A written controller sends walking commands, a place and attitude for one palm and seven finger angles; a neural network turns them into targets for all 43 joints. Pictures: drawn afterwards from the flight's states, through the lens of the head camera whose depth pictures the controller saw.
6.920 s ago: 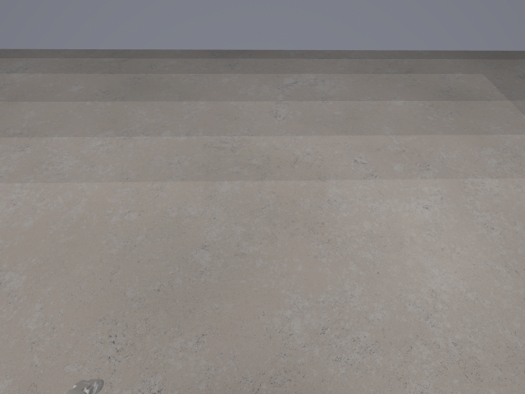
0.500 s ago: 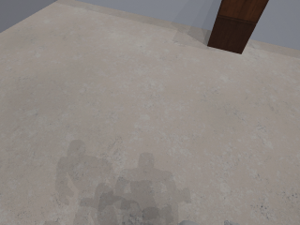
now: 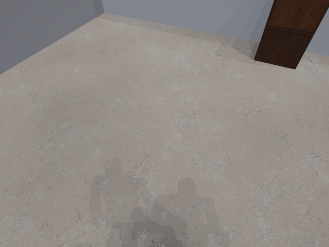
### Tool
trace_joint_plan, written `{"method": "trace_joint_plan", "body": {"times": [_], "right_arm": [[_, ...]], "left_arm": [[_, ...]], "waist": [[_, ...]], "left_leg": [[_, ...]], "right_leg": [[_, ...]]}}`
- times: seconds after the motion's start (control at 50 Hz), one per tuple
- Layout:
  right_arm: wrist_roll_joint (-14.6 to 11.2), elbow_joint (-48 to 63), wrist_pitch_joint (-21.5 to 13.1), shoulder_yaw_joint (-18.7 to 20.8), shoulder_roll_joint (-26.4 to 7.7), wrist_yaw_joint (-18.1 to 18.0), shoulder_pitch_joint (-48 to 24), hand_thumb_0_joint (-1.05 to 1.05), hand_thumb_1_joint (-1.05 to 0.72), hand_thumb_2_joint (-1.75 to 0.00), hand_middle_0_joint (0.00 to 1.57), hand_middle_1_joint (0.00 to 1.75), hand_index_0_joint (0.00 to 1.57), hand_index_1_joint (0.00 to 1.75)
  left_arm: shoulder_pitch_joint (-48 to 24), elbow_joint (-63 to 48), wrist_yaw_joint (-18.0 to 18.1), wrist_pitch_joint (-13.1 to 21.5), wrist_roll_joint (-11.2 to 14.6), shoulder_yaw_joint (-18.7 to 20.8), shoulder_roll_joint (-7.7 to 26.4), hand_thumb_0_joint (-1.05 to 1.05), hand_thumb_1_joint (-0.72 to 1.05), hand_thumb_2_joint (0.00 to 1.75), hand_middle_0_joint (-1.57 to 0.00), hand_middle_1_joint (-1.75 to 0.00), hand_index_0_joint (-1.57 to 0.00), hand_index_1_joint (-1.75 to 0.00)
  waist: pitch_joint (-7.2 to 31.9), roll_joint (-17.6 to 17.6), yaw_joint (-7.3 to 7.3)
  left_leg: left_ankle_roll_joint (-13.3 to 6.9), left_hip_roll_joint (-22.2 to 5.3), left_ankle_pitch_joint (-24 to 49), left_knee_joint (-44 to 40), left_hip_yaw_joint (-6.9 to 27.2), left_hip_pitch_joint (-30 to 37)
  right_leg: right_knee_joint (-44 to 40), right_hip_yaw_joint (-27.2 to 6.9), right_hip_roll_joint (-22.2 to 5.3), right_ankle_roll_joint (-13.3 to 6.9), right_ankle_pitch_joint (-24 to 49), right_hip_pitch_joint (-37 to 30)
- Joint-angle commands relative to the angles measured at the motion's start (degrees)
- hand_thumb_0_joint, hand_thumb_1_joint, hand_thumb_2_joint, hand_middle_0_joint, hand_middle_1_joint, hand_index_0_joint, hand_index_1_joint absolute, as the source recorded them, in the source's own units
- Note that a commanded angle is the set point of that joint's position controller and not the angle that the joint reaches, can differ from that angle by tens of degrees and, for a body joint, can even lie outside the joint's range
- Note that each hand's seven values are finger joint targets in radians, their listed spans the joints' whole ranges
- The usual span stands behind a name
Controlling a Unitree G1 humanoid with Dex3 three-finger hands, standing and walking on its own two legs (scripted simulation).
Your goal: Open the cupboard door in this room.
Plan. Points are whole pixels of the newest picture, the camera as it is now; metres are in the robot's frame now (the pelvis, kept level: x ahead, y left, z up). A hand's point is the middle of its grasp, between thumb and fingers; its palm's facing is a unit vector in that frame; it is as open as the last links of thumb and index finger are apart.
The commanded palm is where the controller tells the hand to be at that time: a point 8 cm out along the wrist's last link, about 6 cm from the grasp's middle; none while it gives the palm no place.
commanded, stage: stand and wait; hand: left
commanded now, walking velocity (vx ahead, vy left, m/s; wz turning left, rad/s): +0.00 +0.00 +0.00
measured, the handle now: out of the picture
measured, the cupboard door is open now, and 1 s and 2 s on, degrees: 0 0 0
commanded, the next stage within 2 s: turn or walk to find it in 0.30 s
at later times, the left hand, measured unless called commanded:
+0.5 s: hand out of the picture -0.03 +0.20 -0.18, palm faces +0.10 -0.98 -0.19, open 7.4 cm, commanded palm none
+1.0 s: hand out of the picture -0.04 +0.18 -0.18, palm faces +0.07 -0.98 -0.18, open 7.4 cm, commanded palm none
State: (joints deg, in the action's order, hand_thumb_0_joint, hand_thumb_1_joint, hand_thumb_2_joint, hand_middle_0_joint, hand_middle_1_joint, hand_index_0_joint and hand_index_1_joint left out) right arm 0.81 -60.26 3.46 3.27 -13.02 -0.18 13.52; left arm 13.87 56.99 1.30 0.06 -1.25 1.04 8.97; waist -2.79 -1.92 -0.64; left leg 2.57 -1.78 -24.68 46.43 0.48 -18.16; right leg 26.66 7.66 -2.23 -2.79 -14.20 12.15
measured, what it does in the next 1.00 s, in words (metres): steps on the spot: left foot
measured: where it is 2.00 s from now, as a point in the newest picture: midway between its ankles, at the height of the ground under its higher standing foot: outside the picture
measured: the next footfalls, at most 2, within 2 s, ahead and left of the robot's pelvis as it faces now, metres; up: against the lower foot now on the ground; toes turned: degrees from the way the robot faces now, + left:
left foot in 0.12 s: +0.01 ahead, +0.14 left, +0.00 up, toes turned +5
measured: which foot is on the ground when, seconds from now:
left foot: up 0.00-0.10, down 0.12-1.00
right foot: down 0.00-1.00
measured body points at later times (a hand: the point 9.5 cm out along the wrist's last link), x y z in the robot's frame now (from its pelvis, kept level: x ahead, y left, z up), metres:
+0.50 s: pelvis -0.01 +0.03 +0.00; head -0.01 +0.03 +0.45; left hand -0.03 +0.25 -0.16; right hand +0.04 -0.20 -0.16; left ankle -0.03 +0.14 -0.74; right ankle -0.01 -0.09 -0.74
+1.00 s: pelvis -0.02 +0.02 +0.00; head -0.02 +0.01 +0.45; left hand -0.04 +0.23 -0.16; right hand -0.05 -0.19 -0.17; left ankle -0.03 +0.14 -0.74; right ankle -0.01 -0.09 -0.74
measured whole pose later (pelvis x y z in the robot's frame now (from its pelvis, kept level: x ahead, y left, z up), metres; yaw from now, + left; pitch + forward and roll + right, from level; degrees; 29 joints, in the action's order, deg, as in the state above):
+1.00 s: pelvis -0.02 +0.02 +0.00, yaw +2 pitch -2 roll +0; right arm 0.7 -66.8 -0.4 0.1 -6.7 -1.5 18.4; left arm 16.1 65.6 2.0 0.0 -0.3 -0.3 7.5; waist -1.8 -0.4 -0.2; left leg 0.1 -0.9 -12.7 23.1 -2.7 -8.4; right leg 24.1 5.8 -2.4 -0.2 -12.1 9.9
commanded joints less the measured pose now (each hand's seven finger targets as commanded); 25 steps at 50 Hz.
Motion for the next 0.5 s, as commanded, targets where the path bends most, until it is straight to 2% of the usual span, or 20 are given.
{"method": "trace_joint_plan", "body": {"times": [0.0, 0.04, 0.06, 0.08, 0.1, 0.12, 0.14, 0.16, 0.18, 0.2, 0.24, 0.28, 0.3, 0.32, 0.34, 0.38, 0.44, 0.48], "right_arm": [[-0.53, 3.49, -1.77, -0.41, -1.65, -0.43, -2.63, 0.0, -0.9, -0.9, 0.2, 0.3, 0.2, 0.3], [-0.45, 1.84, -2.28, -0.83, -0.98, -0.67, 0.28, 0.0, -0.9, -0.9, 0.2, 0.3, 0.2, 0.3], [-0.46, 0.72, -2.64, -0.89, -0.87, -0.67, 2.19, 0.0, -0.9, -0.9, 0.2, 0.3, 0.2, 0.3], [-0.29, 0.16, -3.21, -0.85, -2.47, -0.74, 3.41, 0.0, -0.9, -0.9, 0.2, 0.3, 0.2, 0.3], [0.13, 0.34, -3.57, -0.54, -5.16, -0.95, 2.67, 0.0, -0.9, -0.9, 0.2, 0.3, 0.2, 0.3], [0.2, 1.03, -3.4, -0.51, -6.85, -1.2, 1.01, 0.0, -0.9, -0.9, 0.2, 0.3, 0.2, 0.3], [0.19, 0.49, -3.59, -0.66, -5.73, -1.52, -0.71, 0.0, -0.9, -0.9, 0.2, 0.3, 0.2, 0.3], [0.06, 0.32, -3.63, -0.97, -5.25, -1.82, -1.27, 0.0, -0.9, -0.9, 0.2, 0.3, 0.2, 0.3], [0.12, 0.07, -3.82, -1.28, -4.53, -2.05, -1.75, 0.0, -0.9, -0.9, 0.2, 0.3, 0.2, 0.3], [0.06, -0.14, -4.02, -1.32, -4.25, -2.22, -1.87, 0.0, -0.9, -0.9, 0.2, 0.3, 0.2, 0.3], [-0.17, -0.61, -4.25, -1.23, -4.18, -2.32, -1.62, 0.0, -0.9, -0.9, 0.2, 0.3, 0.2, 0.3], [-0.58, -0.93, -4.48, -1.28, -3.35, -2.1, -0.91, 0.0, -0.9, -0.9, 0.2, 0.3, 0.2, 0.3], [-0.72, -0.87, -4.36, -1.24, -3.25, -1.81, -0.28, 0.0, -0.9, -0.9, 0.2, 0.3, 0.2, 0.3], [-0.59, -0.97, -3.85, -1.17, -3.07, -1.7, -1.01, 0.0, -0.9, -0.9, 0.2, 0.3, 0.2, 0.3], [-0.51, -0.89, -3.62, -1.13, -3.07, -1.6, -0.64, 0.0, -0.9, -0.9, 0.2, 0.3, 0.2, 0.3], [-0.34, -0.51, -3.41, -1.04, -3.14, -1.31, -0.35, 0.0, -0.9, -0.9, 0.2, 0.3, 0.2, 0.3], [-0.2, -0.76, -3.49, -1.42, -2.54, -1.28, 0.22, 0.0, -0.9, -0.9, 0.2, 0.3, 0.2, 0.3], [-0.19, -1.12, -3.65, -1.58, -2.32, -1.27, 0.68, 0.0, -0.9, -0.9, 0.2, 0.3, 0.2, 0.3]], "left_arm": [[4.44, 0.06, 0.77, 0.72, -0.17, 3.3, 12.51, 0.0, 0.9, 0.9, -0.2, -0.3, -0.2, -0.3], [2.85, 0.8, 0.92, 0.52, 0.09, 2.95, 11.67, 0.0, 0.9, 0.9, -0.2, -0.3, -0.2, -0.3], [1.98, 1.31, 0.88, 0.37, 0.45, 2.75, 11.01, 0.0, 0.9, 0.9, -0.2, -0.3, -0.2, -0.3], [2.15, 1.28, 0.79, 0.04, 0.89, 2.31, 9.33, 0.0, 0.9, 0.9, -0.2, -0.3, -0.2, -0.3], [2.73, 0.94, 0.52, -0.32, 1.05, 1.74, 6.91, 0.0, 0.9, 0.9, -0.2, -0.3, -0.2, -0.3], [2.97, 0.99, 0.44, -0.48, 0.86, 1.15, 5.28, 0.0, 0.9, 0.9, -0.2, -0.3, -0.2, -0.3], [0.9, 2.07, 0.51, -1.06, 0.63, 0.67, 4.83, 0.0, 0.9, 0.9, -0.2, -0.3, -0.2, -0.3], [0.83, 2.63, 0.33, -1.37, 0.48, 0.64, 5.52, 0.0, 0.9, 0.9, -0.2, -0.3, -0.2, -0.3], [1.72, 3.55, 0.18, -1.41, 0.4, 0.4, 5.27, 0.0, 0.9, 0.9, -0.2, -0.3, -0.2, -0.3], [2.73, 4.44, 0.09, -1.25, 0.36, 0.17, 4.8, 0.0, 0.9, 0.9, -0.2, -0.3, -0.2, -0.3], [4.8, 5.95, 0.05, -0.78, 0.38, -0.13, 4.45, 0.0, 0.9, 0.9, -0.2, -0.3, -0.2, -0.3], [6.42, 7.36, 0.21, -0.11, 0.26, -0.36, 5.32, 0.0, 0.9, 0.9, -0.2, -0.3, -0.2, -0.3], [5.63, 7.28, 0.3, 0.04, 0.38, -0.28, 6.47, 0.0, 0.9, 0.9, -0.2, -0.3, -0.2, -0.3], [4.64, 7.1, 0.33, 0.06, 0.39, 0.06, 6.86, 0.0, 0.9, 0.9, -0.2, -0.3, -0.2, -0.3], [4.32, 6.9, 0.37, 0.13, 0.37, 0.22, 6.99, 0.0, 0.9, 0.9, -0.2, -0.3, -0.2, -0.3], [4.03, 6.05, 0.51, 0.02, 0.38, 0.71, 7.47, 0.0, 0.9, 0.9, -0.2, -0.3, -0.2, -0.3], [3.62, 5.73, 0.62, -0.06, 0.43, 0.62, 6.87, 0.0, 0.9, 0.9, -0.2, -0.3, -0.2, -0.3], [3.77, 5.86, 0.67, -0.05, 0.45, 0.43, 6.32, 0.0, 0.9, 0.9, -0.2, -0.3, -0.2, -0.3]], "waist": [[4.47, 11.31, -2.06], [5.2, 10.28, -0.43], [5.39, 8.84, 0.52], [5.45, 3.66, 1.01], [4.43, -4.7, 0.23], [2.59, -7.24, -0.46], [0.15, -12.21, 0.27], [-1.74, -12.03, -0.08], [-2.12, -9.76, -0.48], [-0.92, -8.2, -0.67], [1.03, -4.09, -1.02], [2.03, 0.18, -0.74], [2.18, 0.54, 0.07], [-0.13, 3.92, 0.12], [-0.48, 5.66, 0.38], [-0.45, 4.93, 0.36], [-0.73, 3.18, 0.41], [-0.67, 1.84, 0.25]], "left_leg": [[-0.03, 0.09, -0.92, -6.84, -1.95, -1.59], [-0.46, 0.02, 5.36, -16.26, -2.71, 4.28], [-0.77, -0.16, 11.86, -22.53, -2.95, 9.65], [-1.98, -3.35, 16.97, -26.21, 0.36, 14.42], [-4.86, -10.16, 22.18, -27.25, 7.62, 13.62], [-7.63, -14.29, 22.0, -29.19, 10.73, 9.38], [-8.68, -13.86, 19.15, -33.37, 11.59, 6.26], [-9.09, -13.31, 19.72, -34.18, 10.66, 4.02], [-9.41, -12.69, 23.18, -33.23, 9.43, 5.14], [-9.44, -12.03, 27.46, -31.43, 7.83, 6.87], [-8.16, -9.82, 31.68, -27.74, 5.21, 9.43], [-5.61, -6.66, 28.02, -25.22, 2.96, 9.07], [-4.59, -5.59, 23.52, -25.67, 2.66, 8.28], [-3.9, -4.99, 19.74, -25.17, 2.3, 7.5], [-3.72, -4.52, 18.59, -24.67, 1.97, 7.34], [-3.73, -4.1, 18.35, -23.92, 1.93, 6.18], [-3.9, -4.2, 16.23, -25.03, 2.68, 5.7], [-4.04, -4.47, 16.22, -25.69, 3.24, 5.32]], "right_leg": [[-5.91, -12.06, -15.93, -6.98, 28.49, -8.51], [-4.21, -10.84, -14.33, -4.96, 24.56, -6.22], [-2.73, -9.46, -12.89, -2.78, 19.95, -3.05], [0.11, -7.18, -9.89, -0.21, 12.63, 1.67], [2.28, -4.04, -5.53, 2.57, 3.65, 5.2], [3.19, -2.09, -3.58, 3.98, -3.16, 4.51], [6.65, -1.74, -2.93, 4.78, -6.92, 3.69], [9.48, -3.07, -3.14, 4.58, -9.25, 3.33], [10.12, -3.91, -3.33, 4.44, -9.2, 3.87], [8.76, -4.31, -3.57, 4.47, -8.08, 3.49], [2.13, -4.6, -3.45, 4.64, -2.4, 1.1], [-4.59, -6.25, -4.98, 4.29, 8.54, -2.78], [-4.59, -6.68, -6.07, 3.96, 9.44, -3.24], [-4.6, -7.14, -6.33, 3.57, 8.51, -1.16], [-4.74, -7.35, -6.93, 3.24, 7.79, -0.24], [-4.16, -7.06, -7.56, 3.01, 6.41, 0.0], [-4.85, -7.0, -6.83, 3.05, 2.27, 0.82], [-4.96, -6.57, -6.33, 3.18, 2.17, 0.25]]}}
